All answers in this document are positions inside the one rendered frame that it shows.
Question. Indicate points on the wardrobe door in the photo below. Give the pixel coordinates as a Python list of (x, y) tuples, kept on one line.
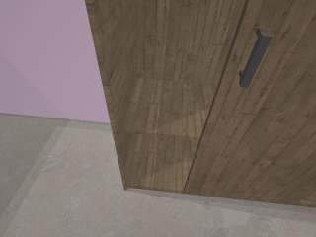
[(258, 143), (310, 197)]

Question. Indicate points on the handle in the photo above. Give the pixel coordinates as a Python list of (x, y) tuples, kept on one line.
[(255, 57)]

